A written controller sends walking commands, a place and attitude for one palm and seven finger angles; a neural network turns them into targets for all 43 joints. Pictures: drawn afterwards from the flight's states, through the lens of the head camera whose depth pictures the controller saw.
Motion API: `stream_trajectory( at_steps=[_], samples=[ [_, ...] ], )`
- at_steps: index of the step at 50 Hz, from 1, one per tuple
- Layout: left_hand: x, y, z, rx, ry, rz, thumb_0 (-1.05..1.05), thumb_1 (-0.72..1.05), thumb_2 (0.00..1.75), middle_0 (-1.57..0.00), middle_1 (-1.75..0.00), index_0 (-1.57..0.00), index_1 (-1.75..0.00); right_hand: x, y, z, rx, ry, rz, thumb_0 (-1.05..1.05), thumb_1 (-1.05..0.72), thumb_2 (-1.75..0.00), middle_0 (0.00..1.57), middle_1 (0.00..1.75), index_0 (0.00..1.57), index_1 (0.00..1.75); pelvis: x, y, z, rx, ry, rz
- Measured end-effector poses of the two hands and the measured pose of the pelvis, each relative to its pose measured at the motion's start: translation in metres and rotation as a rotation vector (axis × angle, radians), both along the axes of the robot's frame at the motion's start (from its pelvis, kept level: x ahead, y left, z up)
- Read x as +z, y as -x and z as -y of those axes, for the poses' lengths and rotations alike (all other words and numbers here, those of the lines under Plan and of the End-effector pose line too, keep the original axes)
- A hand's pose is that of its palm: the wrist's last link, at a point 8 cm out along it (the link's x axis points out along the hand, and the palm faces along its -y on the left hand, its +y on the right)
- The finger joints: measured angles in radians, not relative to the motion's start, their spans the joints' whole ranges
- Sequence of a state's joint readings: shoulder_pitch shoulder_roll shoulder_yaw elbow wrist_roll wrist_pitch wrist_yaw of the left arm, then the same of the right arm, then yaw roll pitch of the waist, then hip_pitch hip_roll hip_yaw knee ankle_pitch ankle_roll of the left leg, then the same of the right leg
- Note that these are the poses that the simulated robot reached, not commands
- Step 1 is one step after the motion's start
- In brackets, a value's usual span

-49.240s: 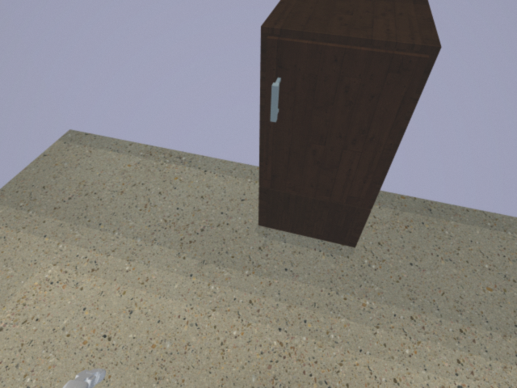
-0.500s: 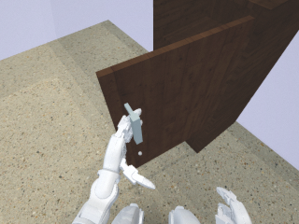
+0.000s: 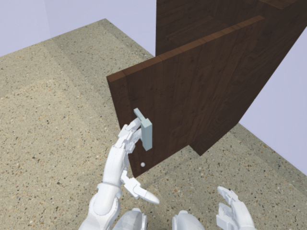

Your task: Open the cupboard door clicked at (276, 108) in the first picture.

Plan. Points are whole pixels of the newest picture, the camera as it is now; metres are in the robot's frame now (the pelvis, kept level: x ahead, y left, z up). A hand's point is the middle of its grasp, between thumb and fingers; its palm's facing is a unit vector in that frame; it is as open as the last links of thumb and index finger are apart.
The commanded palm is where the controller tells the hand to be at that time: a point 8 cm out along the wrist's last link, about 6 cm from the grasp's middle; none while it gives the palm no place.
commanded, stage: slide the hand sideways off the handle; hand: left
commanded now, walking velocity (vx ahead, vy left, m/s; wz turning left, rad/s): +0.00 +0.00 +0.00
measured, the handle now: (142, 130) +0.35 +0.05 +0.06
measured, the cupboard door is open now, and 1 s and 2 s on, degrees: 83 83 83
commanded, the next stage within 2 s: draw the hand back to the body in 0.52 s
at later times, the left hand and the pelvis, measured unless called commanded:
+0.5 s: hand (105, 182) +0.22 +0.13 +0.04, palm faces +0.01 -1.00 -0.04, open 16.1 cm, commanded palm +0.21 +0.17 +0.04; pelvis +0.01 -0.02 -0.01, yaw +1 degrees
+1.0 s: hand (88, 183) +0.21 +0.14 +0.10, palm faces -0.08 -1.00 -0.05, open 16.3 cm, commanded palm +0.19 +0.21 +0.12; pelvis +0.01 -0.01 +0.03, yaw +1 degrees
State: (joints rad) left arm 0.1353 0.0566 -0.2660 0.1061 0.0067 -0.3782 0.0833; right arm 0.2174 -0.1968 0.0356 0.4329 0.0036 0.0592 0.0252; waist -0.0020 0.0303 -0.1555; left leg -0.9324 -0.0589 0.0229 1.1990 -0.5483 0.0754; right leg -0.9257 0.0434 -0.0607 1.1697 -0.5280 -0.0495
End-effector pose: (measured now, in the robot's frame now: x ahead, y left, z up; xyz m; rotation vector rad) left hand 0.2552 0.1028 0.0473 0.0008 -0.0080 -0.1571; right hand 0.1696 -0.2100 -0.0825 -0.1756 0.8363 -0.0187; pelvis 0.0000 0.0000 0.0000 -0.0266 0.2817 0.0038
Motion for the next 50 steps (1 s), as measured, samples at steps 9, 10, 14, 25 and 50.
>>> stream_trajectory(
  at_steps=[9, 10, 14, 25, 50],
  samples=[
    [0.001, 0.002, -0.007, 0.010, 0.027, -0.020, -0.01, -0.50, 0.30, -0.22, -0.32, -0.23, -0.34, 0.008, -0.010, 0.009, -0.019, 0.014, 0.013, 0.01, -0.91, -0.90, 0.20, 0.30, 0.21, 0.29, 0.003, -0.011, 0.006, -0.011, -0.008, -0.012],
    [0.001, 0.003, -0.009, 0.012, 0.024, -0.021, -0.01, -0.50, 0.30, -0.22, -0.32, -0.23, -0.34, 0.008, -0.011, 0.012, -0.022, 0.017, 0.014, 0.01, -0.91, -0.90, 0.20, 0.30, 0.21, 0.29, 0.003, -0.012, 0.007, -0.012, -0.009, -0.012],
    [-0.005, 0.014, -0.023, 0.046, -0.004, -0.056, -0.01, -0.50, 0.30, -0.23, -0.32, -0.24, -0.34, 0.009, -0.016, 0.020, -0.032, 0.027, 0.018, 0.01, -0.91, -0.90, 0.20, 0.30, 0.20, 0.29, 0.003, -0.016, 0.012, -0.015, -0.012, -0.013],
    [-0.005, 0.052, -0.077, 0.165, -0.041, -0.043, -0.01, -0.50, 0.30, -0.17, -0.30, -0.19, -0.32, 0.001, -0.028, 0.036, -0.005, 0.065, 0.071, 0.01, -0.91, -0.90, 0.20, 0.30, 0.20, 0.29, -0.006, -0.013, 0.022, 0.018, 0.002, -0.033],
    [0.054, 0.064, -0.096, 0.081, -0.056, -0.075, -0.01, -0.50, 0.30, -0.15, -0.30, -0.15, -0.30, 0.048, -0.008, 0.028, -0.060, 0.059, 0.160, 0.01, -0.91, -0.90, 0.20, 0.30, 0.21, 0.29, 0.026, -0.013, 0.012, 0.020, 0.014, 0.071]
  ],
)
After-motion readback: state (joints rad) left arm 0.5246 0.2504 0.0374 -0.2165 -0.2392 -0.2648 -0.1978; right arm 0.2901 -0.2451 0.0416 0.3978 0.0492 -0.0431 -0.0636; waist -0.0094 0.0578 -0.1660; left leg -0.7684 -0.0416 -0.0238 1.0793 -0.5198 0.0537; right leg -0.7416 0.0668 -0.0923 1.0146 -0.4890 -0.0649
